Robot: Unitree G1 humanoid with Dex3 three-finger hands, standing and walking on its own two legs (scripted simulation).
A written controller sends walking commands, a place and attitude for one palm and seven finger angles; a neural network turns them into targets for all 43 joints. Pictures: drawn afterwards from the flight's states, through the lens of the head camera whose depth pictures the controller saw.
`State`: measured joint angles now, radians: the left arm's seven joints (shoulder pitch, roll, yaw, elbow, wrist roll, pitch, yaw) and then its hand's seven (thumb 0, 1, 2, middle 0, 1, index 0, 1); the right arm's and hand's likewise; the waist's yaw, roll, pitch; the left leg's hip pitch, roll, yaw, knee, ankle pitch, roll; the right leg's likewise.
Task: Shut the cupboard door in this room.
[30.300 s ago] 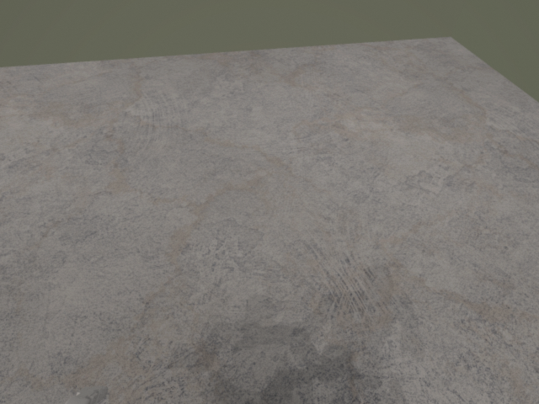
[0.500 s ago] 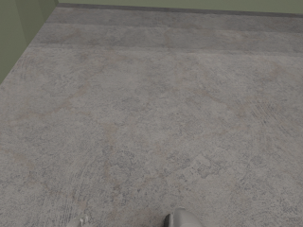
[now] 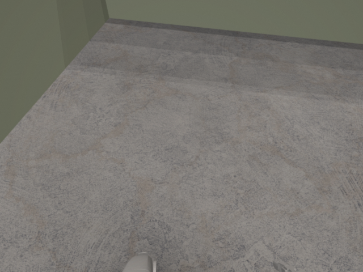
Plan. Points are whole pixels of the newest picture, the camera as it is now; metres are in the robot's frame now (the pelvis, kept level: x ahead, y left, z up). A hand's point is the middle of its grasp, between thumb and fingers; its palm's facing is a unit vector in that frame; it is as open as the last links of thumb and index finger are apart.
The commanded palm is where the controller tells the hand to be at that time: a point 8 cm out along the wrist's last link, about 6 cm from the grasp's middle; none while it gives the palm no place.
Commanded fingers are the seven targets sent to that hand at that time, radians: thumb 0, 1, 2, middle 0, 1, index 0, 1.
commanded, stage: walk around to get in front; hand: left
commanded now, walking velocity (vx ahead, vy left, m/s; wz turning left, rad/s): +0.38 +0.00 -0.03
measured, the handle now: out of the picture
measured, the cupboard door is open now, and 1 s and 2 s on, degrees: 82 82 82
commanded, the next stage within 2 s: walk to a spot facing it in 0.96 s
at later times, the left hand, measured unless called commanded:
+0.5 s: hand (132, 194) +0.34 +0.18 -0.16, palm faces -0.08 -0.98 -0.20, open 7.4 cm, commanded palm none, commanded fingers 0.00 0.90 0.90 -0.20 -0.30 -0.20 -0.30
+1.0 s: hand (148, 187) +0.38 +0.14 -0.18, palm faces +0.12 -0.98 -0.15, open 7.3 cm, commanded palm none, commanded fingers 0.00 0.90 0.90 -0.20 -0.30 -0.20 -0.30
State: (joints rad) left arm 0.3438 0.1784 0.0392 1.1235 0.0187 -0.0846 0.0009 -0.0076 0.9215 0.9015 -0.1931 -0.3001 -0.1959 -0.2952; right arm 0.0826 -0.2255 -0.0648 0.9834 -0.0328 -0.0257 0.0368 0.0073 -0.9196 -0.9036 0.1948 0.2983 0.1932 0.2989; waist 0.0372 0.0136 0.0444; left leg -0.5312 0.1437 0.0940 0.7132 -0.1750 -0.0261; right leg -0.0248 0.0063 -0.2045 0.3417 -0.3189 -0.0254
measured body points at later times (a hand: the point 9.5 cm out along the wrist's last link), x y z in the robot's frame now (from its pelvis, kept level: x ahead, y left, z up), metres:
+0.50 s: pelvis +0.22 +0.00 +0.00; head +0.25 -0.01 +0.45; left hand +0.35 +0.23 -0.14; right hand +0.13 -0.22 -0.16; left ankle +0.14 +0.13 -0.74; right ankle +0.33 -0.14 -0.71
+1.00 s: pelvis +0.44 -0.02 +0.00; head +0.47 -0.01 +0.44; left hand +0.38 +0.19 -0.16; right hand +0.56 -0.26 -0.14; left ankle +0.55 +0.10 -0.72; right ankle +0.34 -0.13 -0.74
